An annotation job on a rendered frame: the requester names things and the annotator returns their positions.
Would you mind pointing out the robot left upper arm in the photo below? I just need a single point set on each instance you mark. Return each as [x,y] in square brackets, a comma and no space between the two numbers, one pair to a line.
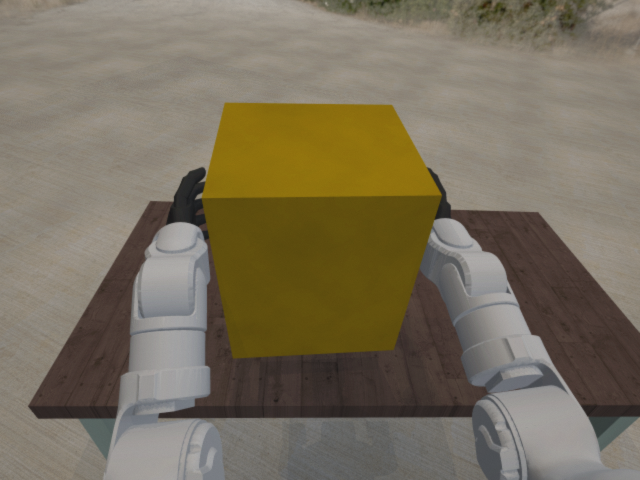
[174,450]

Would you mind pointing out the robot right forearm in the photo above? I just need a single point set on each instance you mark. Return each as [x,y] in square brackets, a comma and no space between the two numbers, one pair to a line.
[499,351]

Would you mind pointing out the carton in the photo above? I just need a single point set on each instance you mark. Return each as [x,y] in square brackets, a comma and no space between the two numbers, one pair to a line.
[318,217]

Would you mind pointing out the robot right upper arm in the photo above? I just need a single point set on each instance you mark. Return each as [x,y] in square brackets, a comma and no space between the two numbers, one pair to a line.
[538,433]

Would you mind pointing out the table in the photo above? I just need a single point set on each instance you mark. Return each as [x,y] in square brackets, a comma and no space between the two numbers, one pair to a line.
[591,343]

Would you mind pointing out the robot right hand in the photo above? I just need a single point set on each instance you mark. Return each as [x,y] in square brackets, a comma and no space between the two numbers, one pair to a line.
[444,209]

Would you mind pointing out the robot left hand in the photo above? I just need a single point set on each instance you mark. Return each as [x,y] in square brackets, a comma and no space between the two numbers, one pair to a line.
[185,207]

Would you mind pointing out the robot left forearm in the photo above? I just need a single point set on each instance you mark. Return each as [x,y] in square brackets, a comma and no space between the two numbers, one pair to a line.
[167,369]

